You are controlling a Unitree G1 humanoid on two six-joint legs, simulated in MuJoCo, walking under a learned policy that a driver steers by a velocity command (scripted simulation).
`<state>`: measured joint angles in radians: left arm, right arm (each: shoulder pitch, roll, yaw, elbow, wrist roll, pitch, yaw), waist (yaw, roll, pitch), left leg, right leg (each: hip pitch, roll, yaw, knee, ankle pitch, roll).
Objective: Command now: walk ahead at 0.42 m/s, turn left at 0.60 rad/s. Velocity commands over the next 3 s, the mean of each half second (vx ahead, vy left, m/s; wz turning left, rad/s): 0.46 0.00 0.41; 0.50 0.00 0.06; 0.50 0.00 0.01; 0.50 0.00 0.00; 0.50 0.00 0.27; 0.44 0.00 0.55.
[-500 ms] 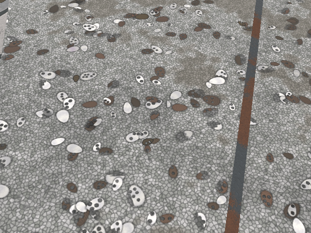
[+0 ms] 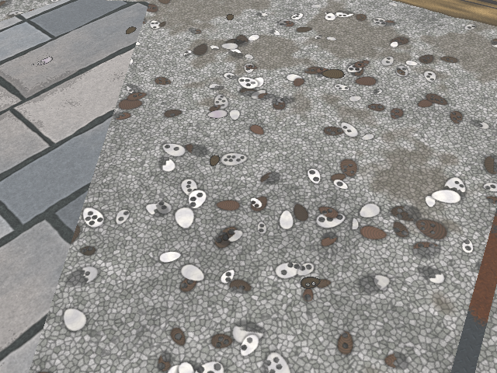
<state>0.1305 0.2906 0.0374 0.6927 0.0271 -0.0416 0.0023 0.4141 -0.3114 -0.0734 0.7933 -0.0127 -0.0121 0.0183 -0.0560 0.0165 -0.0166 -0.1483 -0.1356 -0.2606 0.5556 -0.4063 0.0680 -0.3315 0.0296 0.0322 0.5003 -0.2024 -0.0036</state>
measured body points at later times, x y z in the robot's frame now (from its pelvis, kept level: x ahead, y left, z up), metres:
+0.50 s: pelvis +0.24 +0.05 -0.01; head +0.28 +0.06 +0.44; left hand +0.13 +0.29 -0.15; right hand +0.50 -0.13 -0.10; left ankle +0.31 +0.13 -0.73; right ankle +0.06 -0.11 -0.68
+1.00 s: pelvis +0.52 +0.10 -0.01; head +0.56 +0.09 +0.43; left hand +0.68 +0.36 -0.11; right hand +0.51 -0.17 -0.16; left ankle +0.32 +0.13 -0.72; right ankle +0.66 +0.05 -0.74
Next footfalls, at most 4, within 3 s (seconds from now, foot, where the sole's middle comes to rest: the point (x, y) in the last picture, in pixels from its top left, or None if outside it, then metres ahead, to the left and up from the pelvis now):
0.44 left None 0.35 0.14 -0.77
0.98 right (233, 311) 0.70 0.05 -0.77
1.52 left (156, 245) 0.94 0.29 -0.77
2.08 right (193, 169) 1.27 0.18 -0.77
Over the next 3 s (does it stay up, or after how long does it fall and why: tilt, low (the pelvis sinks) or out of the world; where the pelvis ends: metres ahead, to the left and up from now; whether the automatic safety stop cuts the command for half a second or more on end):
stays up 1.52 0.40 0.01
